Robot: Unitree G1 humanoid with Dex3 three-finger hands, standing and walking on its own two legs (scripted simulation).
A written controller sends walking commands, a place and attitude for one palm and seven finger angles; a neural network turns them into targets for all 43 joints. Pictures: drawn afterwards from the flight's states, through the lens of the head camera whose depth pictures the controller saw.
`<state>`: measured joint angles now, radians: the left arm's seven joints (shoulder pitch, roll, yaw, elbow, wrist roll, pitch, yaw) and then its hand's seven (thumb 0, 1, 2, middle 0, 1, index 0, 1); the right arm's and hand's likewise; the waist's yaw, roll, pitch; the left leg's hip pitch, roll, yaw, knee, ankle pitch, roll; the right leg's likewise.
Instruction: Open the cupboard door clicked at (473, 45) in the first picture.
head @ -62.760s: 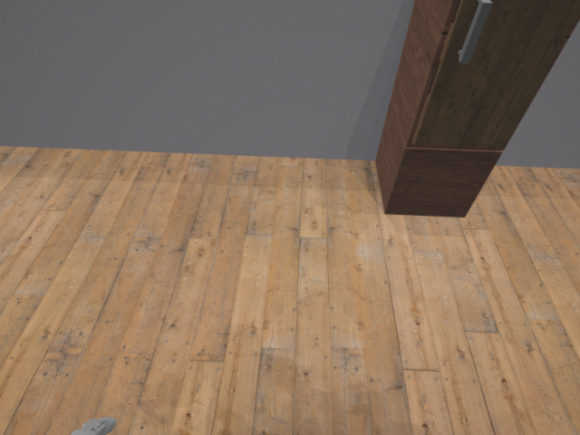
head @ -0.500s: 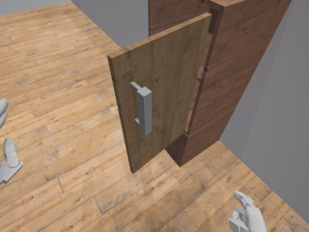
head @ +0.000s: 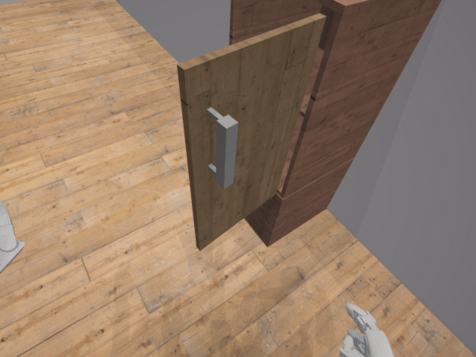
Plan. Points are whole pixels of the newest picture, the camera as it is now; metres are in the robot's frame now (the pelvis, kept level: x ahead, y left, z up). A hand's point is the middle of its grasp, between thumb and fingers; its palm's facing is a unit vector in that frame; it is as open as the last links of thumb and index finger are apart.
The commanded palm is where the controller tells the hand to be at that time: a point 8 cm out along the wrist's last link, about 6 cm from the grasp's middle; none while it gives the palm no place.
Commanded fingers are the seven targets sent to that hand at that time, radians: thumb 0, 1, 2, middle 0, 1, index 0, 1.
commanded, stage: step back with the hand held close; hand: left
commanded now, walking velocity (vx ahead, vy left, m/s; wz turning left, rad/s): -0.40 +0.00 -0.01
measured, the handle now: (218, 149) +0.46 +0.08 +0.08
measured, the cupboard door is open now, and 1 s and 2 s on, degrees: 97 97 97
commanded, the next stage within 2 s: stop stepping back and stand still in 0.26 s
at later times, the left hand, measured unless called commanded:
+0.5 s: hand out of the picture +0.06 +0.21 +0.16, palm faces +0.31 -0.79 -0.53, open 7.4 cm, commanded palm +0.00 +0.26 +0.18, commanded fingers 0.00 0.90 0.90 -0.20 -0.30 -0.20 -0.30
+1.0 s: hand out of the picture -0.04 +0.22 +0.16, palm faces +0.48 -0.73 -0.49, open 7.4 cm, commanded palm -0.10 +0.25 +0.18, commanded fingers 0.00 0.90 0.90 -0.20 -0.30 -0.20 -0.30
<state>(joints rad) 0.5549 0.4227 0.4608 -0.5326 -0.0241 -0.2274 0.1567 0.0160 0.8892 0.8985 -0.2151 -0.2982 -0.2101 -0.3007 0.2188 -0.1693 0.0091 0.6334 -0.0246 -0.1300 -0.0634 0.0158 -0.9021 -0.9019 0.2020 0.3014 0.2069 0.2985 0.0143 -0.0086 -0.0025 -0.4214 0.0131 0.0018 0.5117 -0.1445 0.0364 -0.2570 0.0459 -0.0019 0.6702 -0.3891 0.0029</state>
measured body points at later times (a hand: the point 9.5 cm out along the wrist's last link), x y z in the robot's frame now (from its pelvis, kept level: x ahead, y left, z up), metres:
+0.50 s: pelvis -0.15 -0.04 +0.01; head -0.11 -0.02 +0.45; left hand +0.04 +0.25 +0.19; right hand +0.04 -0.28 -0.06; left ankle -0.07 +0.06 -0.74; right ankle -0.17 -0.14 -0.71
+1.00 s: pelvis -0.23 -0.06 -0.01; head -0.25 -0.06 +0.44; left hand -0.07 +0.25 +0.19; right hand -0.08 -0.30 -0.10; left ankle -0.22 +0.09 -0.73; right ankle -0.19 -0.14 -0.74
